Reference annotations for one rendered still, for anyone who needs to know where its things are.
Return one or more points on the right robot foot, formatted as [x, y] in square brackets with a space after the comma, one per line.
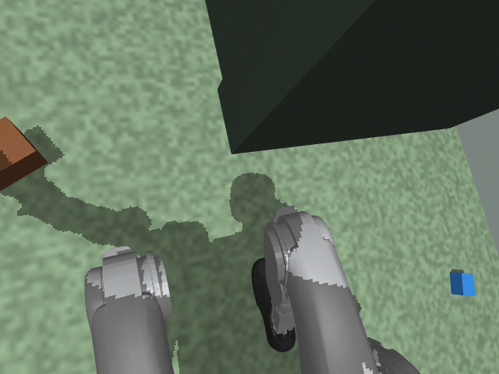
[279, 342]

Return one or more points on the right robot hand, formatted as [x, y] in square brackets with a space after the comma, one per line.
[390, 360]

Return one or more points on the sofa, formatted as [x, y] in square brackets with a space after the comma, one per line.
[304, 72]

